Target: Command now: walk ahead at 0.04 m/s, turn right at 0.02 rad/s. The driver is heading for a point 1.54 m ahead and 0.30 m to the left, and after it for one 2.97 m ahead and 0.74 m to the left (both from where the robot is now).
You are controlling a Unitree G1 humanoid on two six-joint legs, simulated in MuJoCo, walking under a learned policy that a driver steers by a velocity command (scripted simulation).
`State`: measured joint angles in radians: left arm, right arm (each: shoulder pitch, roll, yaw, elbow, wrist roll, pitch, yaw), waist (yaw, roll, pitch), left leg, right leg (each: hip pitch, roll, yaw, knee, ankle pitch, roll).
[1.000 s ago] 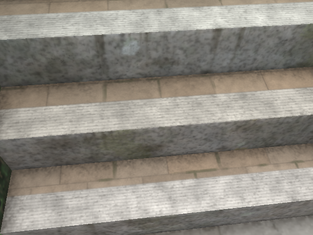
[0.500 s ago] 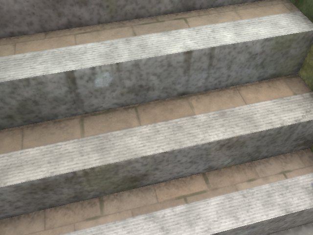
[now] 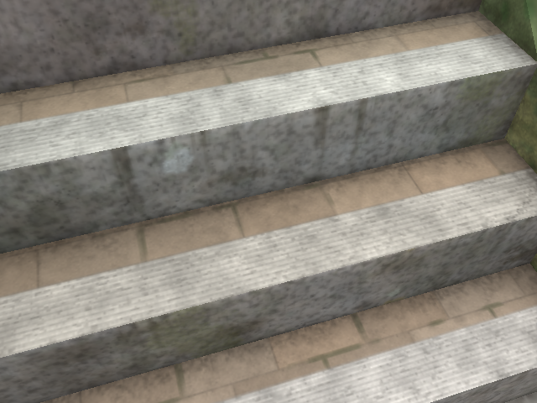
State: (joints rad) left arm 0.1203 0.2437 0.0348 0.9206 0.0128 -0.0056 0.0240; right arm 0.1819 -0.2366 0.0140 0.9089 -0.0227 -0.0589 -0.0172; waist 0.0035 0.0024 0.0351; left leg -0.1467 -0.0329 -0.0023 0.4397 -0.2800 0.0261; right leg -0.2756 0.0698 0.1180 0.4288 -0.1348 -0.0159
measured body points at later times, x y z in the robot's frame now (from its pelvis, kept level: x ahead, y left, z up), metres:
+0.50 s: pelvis +0.05 +0.01 +0.01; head +0.06 +0.01 +0.46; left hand +0.17 +0.26 -0.13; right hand +0.18 -0.24 -0.12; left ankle -0.03 +0.10 -0.74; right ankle +0.06 -0.11 -0.74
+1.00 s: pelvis +0.05 +0.01 +0.01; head +0.05 +0.02 +0.46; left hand +0.19 +0.26 -0.11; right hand +0.20 -0.24 -0.11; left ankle -0.03 +0.10 -0.74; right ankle +0.06 -0.11 -0.74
